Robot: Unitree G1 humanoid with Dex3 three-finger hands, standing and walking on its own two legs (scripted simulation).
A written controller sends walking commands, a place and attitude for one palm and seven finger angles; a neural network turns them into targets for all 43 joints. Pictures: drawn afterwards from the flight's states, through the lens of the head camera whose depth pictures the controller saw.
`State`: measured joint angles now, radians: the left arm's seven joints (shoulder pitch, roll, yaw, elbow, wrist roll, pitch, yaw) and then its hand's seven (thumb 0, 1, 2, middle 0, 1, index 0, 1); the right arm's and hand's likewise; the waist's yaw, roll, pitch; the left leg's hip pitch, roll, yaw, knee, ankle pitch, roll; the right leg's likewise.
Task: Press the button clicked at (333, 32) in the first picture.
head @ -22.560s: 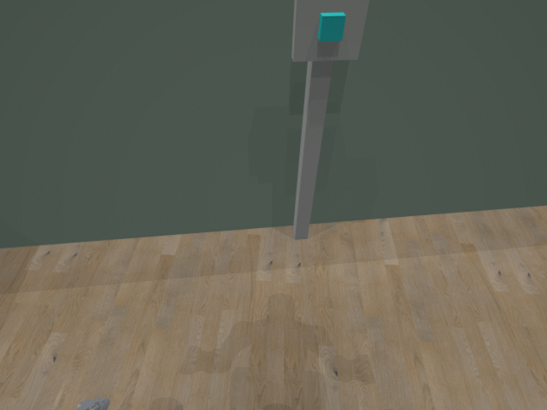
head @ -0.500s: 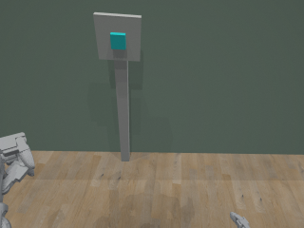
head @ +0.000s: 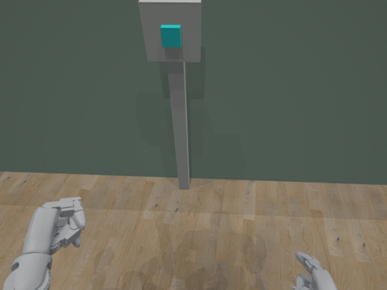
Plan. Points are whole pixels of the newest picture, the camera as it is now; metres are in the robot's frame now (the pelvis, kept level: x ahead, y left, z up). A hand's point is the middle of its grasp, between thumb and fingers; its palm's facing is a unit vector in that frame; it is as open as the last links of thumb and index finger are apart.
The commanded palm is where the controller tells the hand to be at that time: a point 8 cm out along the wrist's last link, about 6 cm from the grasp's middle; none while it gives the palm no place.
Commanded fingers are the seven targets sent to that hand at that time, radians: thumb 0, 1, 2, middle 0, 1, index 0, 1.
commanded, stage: let the arm hang, fingers relaxed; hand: left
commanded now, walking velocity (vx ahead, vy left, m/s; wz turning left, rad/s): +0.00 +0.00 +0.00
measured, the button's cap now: (171, 35) +0.78 +0.13 +0.18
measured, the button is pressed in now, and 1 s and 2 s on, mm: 0 0 0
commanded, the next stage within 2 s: stand and wait in 1.00 s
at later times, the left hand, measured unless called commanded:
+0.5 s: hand out of the picture -0.07 +0.20 -0.16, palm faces +0.02 -0.97 -0.26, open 5.7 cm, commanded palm none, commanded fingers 0.00 0.90 0.90 -0.20 -0.30 -0.20 -0.30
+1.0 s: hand out of the picture +0.05 +0.17 -0.16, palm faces +0.01 -0.97 -0.23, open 7.4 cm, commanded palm none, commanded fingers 0.00 0.90 0.90 -0.20 -0.30 -0.20 -0.30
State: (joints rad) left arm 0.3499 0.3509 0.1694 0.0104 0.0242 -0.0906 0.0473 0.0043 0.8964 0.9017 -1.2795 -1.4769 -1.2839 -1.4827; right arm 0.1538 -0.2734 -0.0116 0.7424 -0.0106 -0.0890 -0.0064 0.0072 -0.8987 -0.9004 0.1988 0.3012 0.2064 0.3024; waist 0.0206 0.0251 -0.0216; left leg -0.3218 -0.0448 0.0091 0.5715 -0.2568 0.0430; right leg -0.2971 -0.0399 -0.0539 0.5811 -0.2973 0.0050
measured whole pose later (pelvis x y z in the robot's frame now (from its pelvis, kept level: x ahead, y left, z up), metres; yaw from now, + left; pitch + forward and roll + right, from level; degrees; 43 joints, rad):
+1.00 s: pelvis +0.00 -0.02 +0.01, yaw -1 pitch -2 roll +0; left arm 0.18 0.18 0.01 1.13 0.01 -0.01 0.02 0.00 0.91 0.90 -0.20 -0.30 -0.20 -0.31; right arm 0.24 -0.19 -0.01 1.11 -0.02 0.00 -0.03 0.00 -0.90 -0.90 0.20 0.30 0.20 0.30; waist -0.01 0.02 0.05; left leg -0.18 -0.01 0.00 0.41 -0.18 0.01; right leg -0.16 0.00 -0.06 0.41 -0.21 -0.02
